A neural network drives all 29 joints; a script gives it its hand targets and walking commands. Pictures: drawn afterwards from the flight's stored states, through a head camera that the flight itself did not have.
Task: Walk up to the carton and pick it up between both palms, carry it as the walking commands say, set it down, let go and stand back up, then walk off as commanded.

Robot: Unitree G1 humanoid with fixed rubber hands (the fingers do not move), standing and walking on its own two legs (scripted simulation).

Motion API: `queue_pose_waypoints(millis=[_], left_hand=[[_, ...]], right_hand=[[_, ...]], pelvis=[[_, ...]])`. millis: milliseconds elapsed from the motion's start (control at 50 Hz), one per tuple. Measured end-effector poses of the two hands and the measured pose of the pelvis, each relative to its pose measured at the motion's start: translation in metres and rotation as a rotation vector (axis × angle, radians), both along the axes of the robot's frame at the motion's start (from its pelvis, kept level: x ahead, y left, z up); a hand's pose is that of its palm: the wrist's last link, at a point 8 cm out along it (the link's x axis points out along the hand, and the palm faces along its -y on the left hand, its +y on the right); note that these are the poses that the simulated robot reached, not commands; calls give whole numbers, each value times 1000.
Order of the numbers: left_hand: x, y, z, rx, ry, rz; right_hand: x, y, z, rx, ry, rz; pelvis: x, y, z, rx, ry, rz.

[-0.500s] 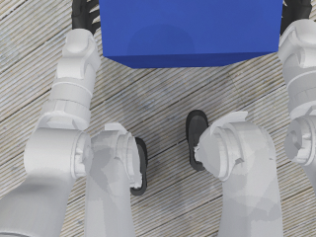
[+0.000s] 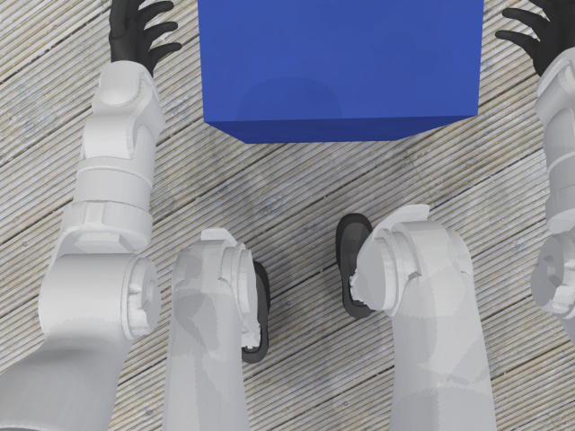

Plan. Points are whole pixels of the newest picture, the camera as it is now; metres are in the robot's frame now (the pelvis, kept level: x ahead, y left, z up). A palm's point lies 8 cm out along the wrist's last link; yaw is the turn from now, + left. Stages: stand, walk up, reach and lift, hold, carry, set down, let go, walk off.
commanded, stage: set down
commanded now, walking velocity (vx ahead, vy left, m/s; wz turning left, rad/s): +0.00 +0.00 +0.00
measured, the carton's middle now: (327, 74) +0.52 -0.09 -0.25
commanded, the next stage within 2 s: let go in 1.06 s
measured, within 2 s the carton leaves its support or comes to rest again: neither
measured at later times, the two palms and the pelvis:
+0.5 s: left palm out of the picture +0.54 +0.14 +0.03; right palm out of the picture +0.48 -0.33 +0.03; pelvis +0.02 +0.00 +0.13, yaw -1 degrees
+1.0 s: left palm out of the picture +0.54 +0.14 +0.17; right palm out of the picture +0.48 -0.34 +0.16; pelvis +0.05 -0.02 +0.26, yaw -2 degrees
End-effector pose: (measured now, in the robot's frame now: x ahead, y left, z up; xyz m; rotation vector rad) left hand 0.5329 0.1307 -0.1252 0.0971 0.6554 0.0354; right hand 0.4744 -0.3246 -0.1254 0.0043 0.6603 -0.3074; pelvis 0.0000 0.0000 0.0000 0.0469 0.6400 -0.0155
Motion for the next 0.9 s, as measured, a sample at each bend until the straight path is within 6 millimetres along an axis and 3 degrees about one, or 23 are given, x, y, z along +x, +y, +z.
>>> queue_pose_waypoints(millis=[400,740,900], left_hand=[[6,3,123,2,-10,-11],[5,9,238,8,-23,-24],[3,9,280,10,-11,-31]], right_hand=[[1,-9,124,3,-4,33],[2,-19,236,8,-21,47],[2,-20,275,15,-8,50]], pelvis=[[13,-1,103,10,129,-17],[27,-9,199,19,128,-37],[38,-15,240,19,104,-48]])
